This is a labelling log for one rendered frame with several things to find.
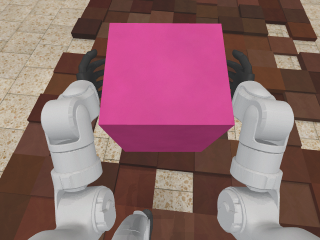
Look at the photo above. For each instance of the robot left upper arm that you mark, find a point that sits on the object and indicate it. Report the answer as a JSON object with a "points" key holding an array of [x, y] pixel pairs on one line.
{"points": [[82, 215]]}

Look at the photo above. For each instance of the carton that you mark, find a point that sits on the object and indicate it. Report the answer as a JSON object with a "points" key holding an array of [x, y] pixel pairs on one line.
{"points": [[165, 87]]}

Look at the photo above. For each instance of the left robot shin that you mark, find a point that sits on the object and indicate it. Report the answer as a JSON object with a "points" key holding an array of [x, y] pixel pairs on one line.
{"points": [[139, 212]]}

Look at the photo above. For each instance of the robot right forearm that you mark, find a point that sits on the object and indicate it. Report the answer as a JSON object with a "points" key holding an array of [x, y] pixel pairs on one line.
{"points": [[266, 126]]}

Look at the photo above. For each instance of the robot left forearm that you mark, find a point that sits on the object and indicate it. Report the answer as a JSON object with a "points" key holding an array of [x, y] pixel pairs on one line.
{"points": [[66, 122]]}

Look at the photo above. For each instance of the robot left thigh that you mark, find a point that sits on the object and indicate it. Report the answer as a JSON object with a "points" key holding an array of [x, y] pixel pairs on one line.
{"points": [[133, 227]]}

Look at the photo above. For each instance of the robot right upper arm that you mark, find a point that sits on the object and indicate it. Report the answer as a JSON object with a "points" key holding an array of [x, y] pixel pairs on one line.
{"points": [[252, 215]]}

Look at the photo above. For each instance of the left robot hand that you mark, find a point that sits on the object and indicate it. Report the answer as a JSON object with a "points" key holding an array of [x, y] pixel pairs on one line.
{"points": [[85, 70]]}

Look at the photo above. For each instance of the right robot hand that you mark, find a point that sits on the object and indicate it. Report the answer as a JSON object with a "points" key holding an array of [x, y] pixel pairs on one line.
{"points": [[243, 71]]}

